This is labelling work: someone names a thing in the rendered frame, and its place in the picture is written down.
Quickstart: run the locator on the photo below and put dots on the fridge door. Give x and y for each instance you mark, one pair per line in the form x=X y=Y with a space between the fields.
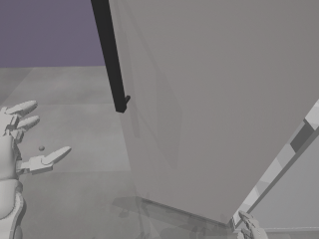
x=217 y=88

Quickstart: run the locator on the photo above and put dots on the robot left forearm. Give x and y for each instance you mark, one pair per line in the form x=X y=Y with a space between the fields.
x=12 y=209

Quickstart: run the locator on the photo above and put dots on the left robot hand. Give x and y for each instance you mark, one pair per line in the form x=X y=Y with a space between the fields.
x=12 y=133

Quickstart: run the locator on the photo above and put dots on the handle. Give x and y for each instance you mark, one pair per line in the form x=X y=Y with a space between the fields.
x=104 y=23

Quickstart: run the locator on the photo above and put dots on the right robot hand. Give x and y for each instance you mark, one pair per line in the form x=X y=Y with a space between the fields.
x=252 y=224

